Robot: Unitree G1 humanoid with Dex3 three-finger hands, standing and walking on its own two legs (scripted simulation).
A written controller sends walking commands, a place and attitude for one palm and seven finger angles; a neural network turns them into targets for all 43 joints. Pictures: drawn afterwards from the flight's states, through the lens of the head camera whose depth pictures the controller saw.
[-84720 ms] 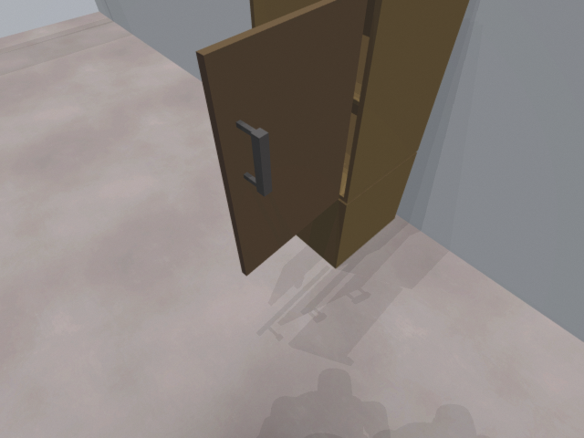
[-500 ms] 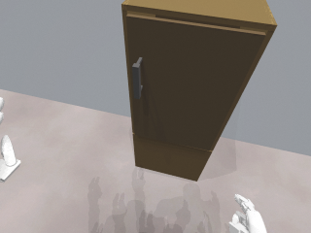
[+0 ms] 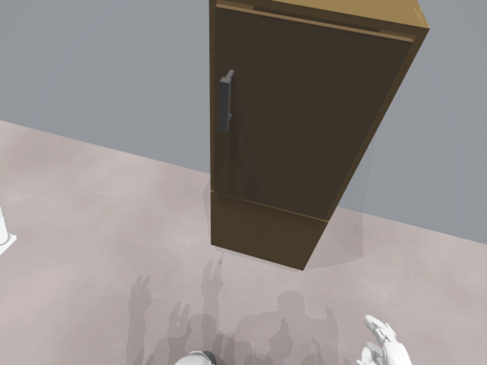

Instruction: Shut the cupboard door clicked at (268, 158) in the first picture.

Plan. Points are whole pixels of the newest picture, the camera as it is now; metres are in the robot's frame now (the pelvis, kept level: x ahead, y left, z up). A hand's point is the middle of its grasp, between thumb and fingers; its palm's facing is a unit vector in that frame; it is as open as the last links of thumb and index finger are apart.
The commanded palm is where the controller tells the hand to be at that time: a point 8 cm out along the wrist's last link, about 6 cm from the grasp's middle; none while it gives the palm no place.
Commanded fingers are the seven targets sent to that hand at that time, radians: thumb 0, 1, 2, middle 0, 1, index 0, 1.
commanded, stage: step back with the hand held close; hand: left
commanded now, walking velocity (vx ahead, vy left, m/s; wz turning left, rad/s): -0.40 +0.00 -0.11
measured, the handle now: (227, 101) +0.68 +0.06 +0.07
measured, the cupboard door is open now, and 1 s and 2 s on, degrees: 1 1 1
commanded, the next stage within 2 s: stop stepping back and stand still in 0.18 s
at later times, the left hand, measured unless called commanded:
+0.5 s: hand out of the picture +0.07 +0.28 +0.18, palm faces +0.32 -0.84 -0.45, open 7.4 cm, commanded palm +0.03 +0.32 +0.19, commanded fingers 0.00 0.90 0.90 -0.20 -0.30 -0.20 -0.30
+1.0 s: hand out of the picture +0.02 +0.33 +0.18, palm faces +0.39 -0.83 -0.40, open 7.4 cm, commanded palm -0.03 +0.36 +0.19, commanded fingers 0.00 0.90 0.90 -0.20 -0.30 -0.20 -0.30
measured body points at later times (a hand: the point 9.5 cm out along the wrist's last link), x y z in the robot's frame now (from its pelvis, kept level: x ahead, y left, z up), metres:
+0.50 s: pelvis -0.13 +0.03 +0.01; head -0.13 +0.06 +0.45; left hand +0.05 +0.32 +0.21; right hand +0.02 -0.22 -0.05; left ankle +0.04 +0.09 -0.70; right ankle -0.18 -0.09 -0.72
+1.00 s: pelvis -0.21 +0.08 +0.02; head -0.24 +0.10 +0.47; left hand -0.01 +0.37 +0.21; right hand -0.12 -0.18 -0.08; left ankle -0.13 +0.19 -0.67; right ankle -0.21 -0.01 -0.72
